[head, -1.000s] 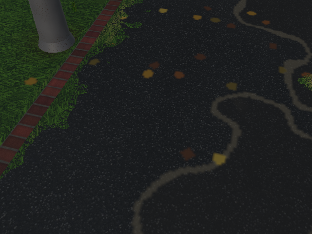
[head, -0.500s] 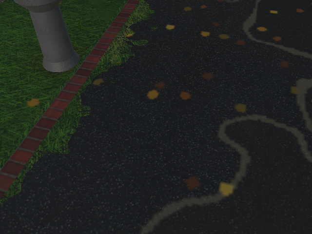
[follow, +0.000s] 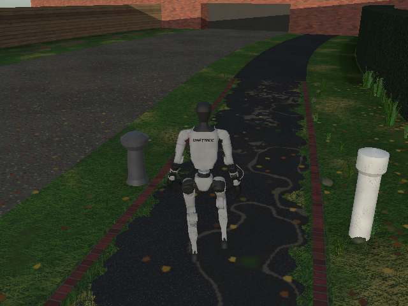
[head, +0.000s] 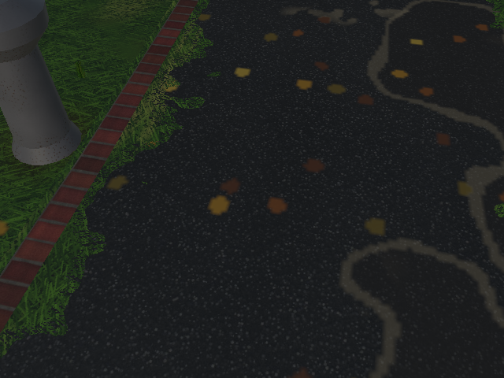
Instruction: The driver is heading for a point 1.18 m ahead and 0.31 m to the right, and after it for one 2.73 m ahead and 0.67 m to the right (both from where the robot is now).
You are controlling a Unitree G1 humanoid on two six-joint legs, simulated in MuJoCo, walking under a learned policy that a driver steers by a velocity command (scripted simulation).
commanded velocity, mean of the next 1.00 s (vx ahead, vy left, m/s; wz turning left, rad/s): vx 0.50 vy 0.00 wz -0.06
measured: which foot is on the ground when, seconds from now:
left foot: down 0.00-0.30, up 0.32-0.86, down 0.88-1.00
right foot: up 0.00-0.28, down 0.30-0.88, up 0.90-1.00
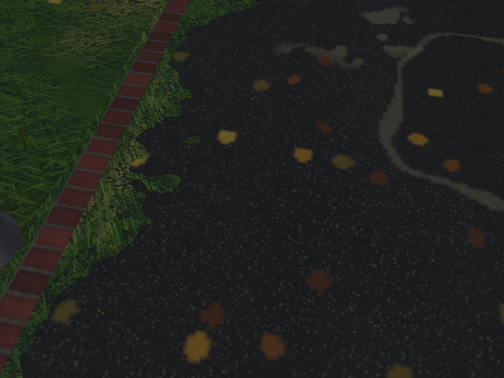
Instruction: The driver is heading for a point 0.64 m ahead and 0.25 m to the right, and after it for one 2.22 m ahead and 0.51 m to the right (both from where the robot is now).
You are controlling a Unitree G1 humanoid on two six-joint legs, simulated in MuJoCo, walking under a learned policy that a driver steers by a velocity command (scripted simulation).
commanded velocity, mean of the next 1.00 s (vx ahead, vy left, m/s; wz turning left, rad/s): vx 0.24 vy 0.00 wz -0.55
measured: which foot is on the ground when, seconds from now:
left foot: down 0.00-0.36, up 0.38-0.82, down 0.84-1.00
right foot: up 0.00-0.36, down 0.38-0.84, up 0.86-1.00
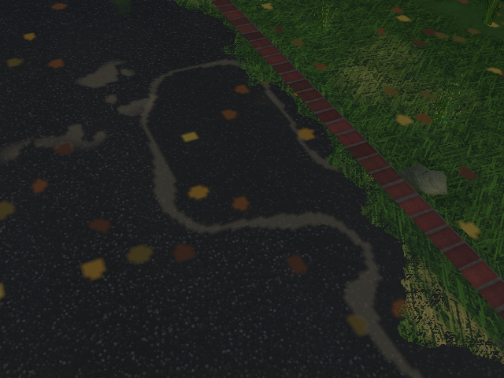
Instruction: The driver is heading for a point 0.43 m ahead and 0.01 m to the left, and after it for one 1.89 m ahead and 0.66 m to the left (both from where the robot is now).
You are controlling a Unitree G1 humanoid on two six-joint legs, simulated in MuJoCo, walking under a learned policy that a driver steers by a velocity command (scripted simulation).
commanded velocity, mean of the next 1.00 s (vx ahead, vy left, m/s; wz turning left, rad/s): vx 0.48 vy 0.00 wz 0.13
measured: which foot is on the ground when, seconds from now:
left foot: down 0.00-0.32, up 0.34-0.82, down 0.84-1.00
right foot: up 0.00-0.30, down 0.32-0.86, up 0.88-1.00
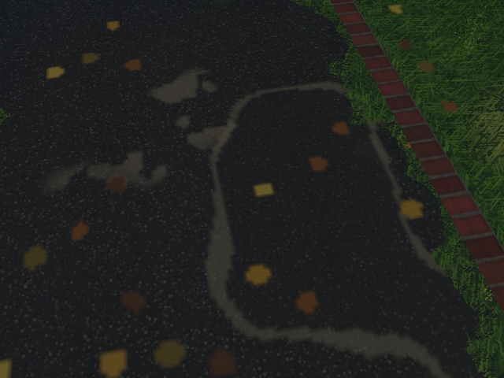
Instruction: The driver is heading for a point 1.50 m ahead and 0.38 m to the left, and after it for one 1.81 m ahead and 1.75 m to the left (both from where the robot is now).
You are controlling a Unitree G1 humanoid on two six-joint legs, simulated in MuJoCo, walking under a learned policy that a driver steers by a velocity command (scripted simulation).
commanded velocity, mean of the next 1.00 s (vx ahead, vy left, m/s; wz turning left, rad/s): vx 0.40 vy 0.00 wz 0.51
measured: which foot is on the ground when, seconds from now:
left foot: down 0.00-0.34, up 0.36-0.80, down 0.82-1.00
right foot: up 0.00-0.32, down 0.34-0.82, up 0.84-1.00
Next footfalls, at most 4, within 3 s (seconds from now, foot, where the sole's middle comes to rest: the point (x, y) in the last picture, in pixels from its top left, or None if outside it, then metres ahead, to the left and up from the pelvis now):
0.34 right None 0.38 -0.14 -0.77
0.82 left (182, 340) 0.53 0.20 -0.77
1.28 right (260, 301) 0.64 -0.01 -0.77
1.72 left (130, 262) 0.76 0.37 -0.77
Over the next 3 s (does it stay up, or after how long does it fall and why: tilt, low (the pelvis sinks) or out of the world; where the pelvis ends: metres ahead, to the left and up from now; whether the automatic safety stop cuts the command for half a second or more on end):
stays up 1.33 0.43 0.01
